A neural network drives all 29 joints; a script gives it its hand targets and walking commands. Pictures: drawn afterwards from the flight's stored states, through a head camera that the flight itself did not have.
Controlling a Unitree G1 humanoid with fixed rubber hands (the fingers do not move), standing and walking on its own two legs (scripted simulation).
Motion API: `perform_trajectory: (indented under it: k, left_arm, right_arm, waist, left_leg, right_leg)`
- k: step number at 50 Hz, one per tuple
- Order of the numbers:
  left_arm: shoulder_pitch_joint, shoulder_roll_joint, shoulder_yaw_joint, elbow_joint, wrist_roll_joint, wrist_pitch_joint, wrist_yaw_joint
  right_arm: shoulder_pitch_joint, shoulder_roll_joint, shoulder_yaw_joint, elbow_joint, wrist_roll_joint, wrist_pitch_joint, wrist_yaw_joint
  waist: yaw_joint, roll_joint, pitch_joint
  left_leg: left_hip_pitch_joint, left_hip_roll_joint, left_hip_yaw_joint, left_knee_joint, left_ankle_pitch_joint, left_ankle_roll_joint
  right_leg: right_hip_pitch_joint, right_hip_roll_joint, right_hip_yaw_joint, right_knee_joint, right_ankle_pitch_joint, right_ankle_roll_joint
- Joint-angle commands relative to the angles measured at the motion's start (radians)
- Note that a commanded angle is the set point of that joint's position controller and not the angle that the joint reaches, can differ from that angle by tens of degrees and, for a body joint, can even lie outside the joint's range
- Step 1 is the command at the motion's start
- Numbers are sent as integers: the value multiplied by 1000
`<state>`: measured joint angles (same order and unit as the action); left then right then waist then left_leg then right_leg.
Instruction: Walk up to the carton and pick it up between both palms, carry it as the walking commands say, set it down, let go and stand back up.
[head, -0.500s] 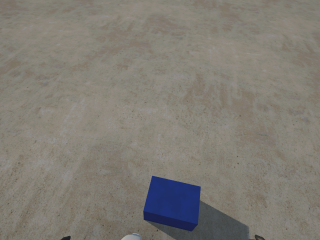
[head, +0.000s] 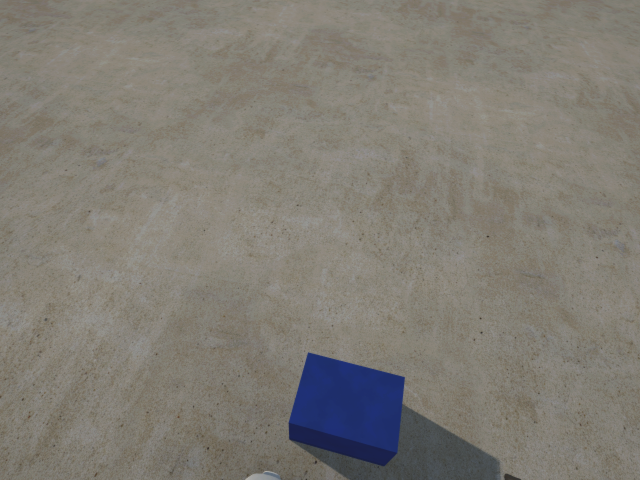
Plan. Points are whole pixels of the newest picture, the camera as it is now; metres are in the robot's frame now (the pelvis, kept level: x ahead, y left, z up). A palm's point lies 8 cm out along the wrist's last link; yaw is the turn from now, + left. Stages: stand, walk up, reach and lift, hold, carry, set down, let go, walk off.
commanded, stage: walk up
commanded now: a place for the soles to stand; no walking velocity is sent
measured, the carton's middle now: (345, 408) +0.41 -0.09 -0.67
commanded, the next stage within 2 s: reach and lift in 1.16 s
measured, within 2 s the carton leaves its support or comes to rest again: neither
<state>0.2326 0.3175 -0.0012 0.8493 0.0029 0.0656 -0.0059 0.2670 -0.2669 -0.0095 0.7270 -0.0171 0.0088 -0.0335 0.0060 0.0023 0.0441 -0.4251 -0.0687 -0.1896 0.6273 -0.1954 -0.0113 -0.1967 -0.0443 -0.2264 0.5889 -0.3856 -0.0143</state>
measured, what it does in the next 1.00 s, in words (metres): stands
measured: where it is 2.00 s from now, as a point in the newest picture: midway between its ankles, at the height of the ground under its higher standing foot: outside the picture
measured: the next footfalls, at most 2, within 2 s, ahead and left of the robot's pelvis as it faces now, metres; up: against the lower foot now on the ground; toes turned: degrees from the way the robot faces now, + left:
none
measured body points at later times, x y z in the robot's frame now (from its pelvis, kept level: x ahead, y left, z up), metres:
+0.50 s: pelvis +0.00 -0.02 +0.00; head +0.03 -0.01 +0.45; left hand +0.06 +0.26 -0.14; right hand +0.11 -0.29 -0.12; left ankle +0.08 +0.11 -0.72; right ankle -0.04 -0.10 -0.72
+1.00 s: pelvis +0.00 -0.02 +0.00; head +0.02 -0.01 +0.45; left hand +0.04 +0.26 -0.14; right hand +0.11 -0.29 -0.12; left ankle +0.08 +0.11 -0.72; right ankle -0.04 -0.10 -0.72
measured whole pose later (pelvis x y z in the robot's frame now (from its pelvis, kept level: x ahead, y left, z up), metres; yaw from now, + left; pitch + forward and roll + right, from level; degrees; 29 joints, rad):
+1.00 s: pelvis +0.00 -0.02 +0.00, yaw +2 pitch -1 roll -2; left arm 0.30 0.31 -0.01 0.84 0.01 0.06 -0.01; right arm 0.24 -0.27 0.00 0.77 -0.02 0.01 -0.04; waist 0.01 0.01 0.06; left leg -0.42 -0.03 -0.15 0.65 -0.21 -0.02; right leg -0.17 -0.02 -0.25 0.60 -0.41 -0.04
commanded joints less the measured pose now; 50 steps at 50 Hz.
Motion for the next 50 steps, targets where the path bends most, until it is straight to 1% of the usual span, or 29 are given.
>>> perform_trajectory:
  k: [1, 3, 5, 6, 7, 9, 11, 12, 14, 15, 16, 17, 18, 19, 20, 21, 22, 23, 26, 28, 30, 32, 35, 37, 40, 43, 45, 47, 50]
  left_arm:
    - [73, 118, 26, -15, 4, -12, 2]
    - [58, 128, 25, -11, 5, -17, 2]
    - [22, 143, 27, -16, 7, -18, 3]
    - [5, 145, 28, -21, 7, -16, 3]
    - [-2, 144, 27, -25, 7, -13, 3]
    - [8, 134, 26, -30, 9, -4, 2]
    - [29, 128, 26, -36, 11, 8, 2]
    - [43, 124, 26, -39, 11, 13, 1]
    - [82, 114, 24, -38, 9, 18, -1]
    - [98, 109, 23, -34, 8, 16, -2]
    - [107, 105, 21, -30, 7, 11, -2]
    - [111, 108, 20, -26, 7, 4, -1]
    - [108, 118, 20, -24, 7, -4, 0]
    - [98, 132, 21, -21, 7, -12, 2]
    - [71, 146, 22, -21, 6, -18, 4]
    - [37, 152, 23, -29, 3, -20, 5]
    - [25, 151, 22, -32, 1, -19, 6]
    - [27, 144, 20, -33, 2, -17, 6]
    - [51, 122, 16, -39, 7, -4, 6]
    - [71, 120, 16, -46, 8, 4, 4]
    - [81, 122, 17, -52, 8, 7, 2]
    - [81, 126, 18, -55, 8, 5, 1]
    - [60, 132, 20, -63, 6, 0, 3]
    - [59, 130, 20, -66, 6, 1, 3]
    - [73, 122, 21, -68, 8, 6, 1]
    - [101, 111, 21, -64, 10, 9, -2]
    - [123, 105, 21, -55, 10, 5, -4]
    - [133, 108, 20, -45, 9, -5, -4]
    - [93, 130, 22, -42, 7, -19, -1]
  right_arm:
    - [32, -151, -47, -48, -1, -12, -11]
    - [22, -134, -47, -47, -1, -16, -8]
    - [14, -108, -40, -48, 0, -20, -6]
    - [18, -101, -36, -48, -2, -21, -7]
    - [23, -100, -33, -47, -4, -21, -7]
    - [27, -110, -31, -48, -6, -22, -7]
    - [36, -140, -36, -50, -6, -19, -10]
    - [36, -157, -40, -52, -6, -16, -13]
    - [42, -177, -44, -54, -8, -10, -20]
    - [41, -178, -44, -53, -9, -7, -24]
    - [30, -175, -45, -51, -8, -4, -26]
    - [19, -170, -46, -49, -7, -3, -26]
    - [8, -158, -46, -46, -5, -3, -23]
    - [-1, -138, -43, -43, -3, -6, -19]
    - [-12, -113, -37, -40, 0, -10, -15]
    - [-13, -96, -30, -41, -2, -14, -13]
    - [-8, -89, -24, -39, -4, -16, -11]
    - [-8, -86, -20, -39, -6, -17, -9]
    - [3, -108, -19, -37, -10, -19, -7]
    - [6, -136, -25, -35, -8, -14, -12]
    - [-6, -141, -24, -35, -8, -8, -16]
    - [-19, -131, -21, -33, -7, -6, -17]
    - [-24, -113, -14, -29, -8, -8, -13]
    - [-19, -115, -13, -27, -9, -10, -11]
    - [-13, -133, -18, -26, -8, -10, -11]
    - [-14, -153, -25, -24, -9, -6, -14]
    - [-16, -157, -27, -19, -9, -4, -15]
    - [-26, -146, -28, -13, -8, -5, -13]
    - [-37, -101, -18, -5, -5, -11, -6]
  waist:
    - [10, 79, -44]
    - [6, 47, -37]
    - [-5, -14, -18]
    - [-11, -28, -6]
    - [-15, -33, 0]
    - [-14, -22, -4]
    - [-10, 21, -23]
    - [-6, 57, -26]
    - [1, 121, -38]
    - [7, 130, -44]
    - [13, 126, -45]
    - [17, 111, -45]
    - [20, 88, -41]
    - [18, 49, -37]
    - [11, -1, -28]
    - [-1, -19, -12]
    - [-8, -23, -4]
    - [-10, -31, 2]
    - [-8, -18, -23]
    - [-6, 16, -43]
    - [-1, 32, -35]
    - [1, 17, -19]
    - [-6, -10, 1]
    - [-9, -4, -3]
    - [-7, 27, -19]
    - [-1, 79, -17]
    - [5, 95, -13]
    - [10, 75, -9]
    - [-1, -8, 12]
  left_leg:
    - [-31, 117, -198, -179, -65, 82]
    - [-19, 85, -118, -108, -16, 68]
    - [17, 39, 4, 16, 59, 55]
    - [32, 36, 42, 49, 96, 54]
    - [44, 44, 52, 58, 129, 57]
    - [62, 68, 27, 37, 198, 64]
    - [48, 97, -45, -19, 208, 73]
    - [28, 119, -108, -69, 166, 86]
    - [4, 175, -273, -170, 41, 128]
    - [-2, 187, -320, -200, -5, 140]
    - [-9, 182, -318, -206, -33, 137]
    - [-22, 163, -278, -194, -44, 119]
    - [-37, 134, -213, -160, -32, 94]
    - [-36, 94, -127, -93, 2, 71]
    - [-9, 44, -14, 12, 57, 54]
    - [20, 26, 58, 67, 85, 50]
    - [41, 33, 77, 79, 103, 55]
    - [58, 45, 77, 74, 133, 62]
    - [88, 97, 15, 17, 263, 78]
    - [69, 117, -31, -8, 252, 87]
    - [40, 118, -46, -20, 194, 89]
    - [31, 101, -19, 5, 163, 82]
    - [58, 79, 50, 54, 192, 69]
    - [69, 87, 43, 41, 213, 72]
    - [64, 111, -12, -7, 193, 82]
    - [19, 146, -113, -100, 59, 99]
    - [-9, 159, -160, -147, -27, 105]
    - [-20, 139, -128, -138, -58, 89]
    - [34, 59, 42, 10, 36, 59]
  right_leg:
    - [47, -71, 157, -116, -25, -63]
    - [35, -109, 167, -164, 8, -81]
    - [-10, -170, 178, -216, 61, -114]
    - [-31, -188, 172, -219, 89, -126]
    - [-39, -189, 158, -207, 108, -130]
    - [-35, -158, 124, -154, 109, -111]
    - [1, -106, 98, -85, 85, -80]
    - [14, -79, 93, -48, 63, -64]
    - [14, -35, 114, 9, -12, -40]
    - [17, -23, 132, 7, -34, -36]
    - [23, -25, 147, -19, -36, -38]
    - [39, -37, 158, -60, -24, -48]
    - [55, -63, 172, -109, 1, -63]
    - [55, -106, 194, -163, 41, -82]
    - [28, -161, 207, -210, 109, -107]
    - [-8, -197, 204, -216, 188, -130]
    - [-28, -207, 192, -204, 235, -143]
    - [-41, -201, 174, -187, 238, -142]
    - [-25, -128, 108, -104, 170, -91]
    - [5, -100, 105, -77, 147, -74]
    - [16, -99, 115, -80, 132, -76]
    - [3, -121, 128, -114, 130, -91]
    - [-34, -158, 134, -149, 144, -113]
    - [-34, -149, 122, -133, 136, -107]
    - [-15, -113, 106, -94, 92, -87]
    - [3, -74, 107, -65, 22, -70]
    - [15, -63, 122, -77, -16, -65]
    - [24, -81, 142, -128, -19, -76]
    - [-42, -170, 175, -225, 44, -118]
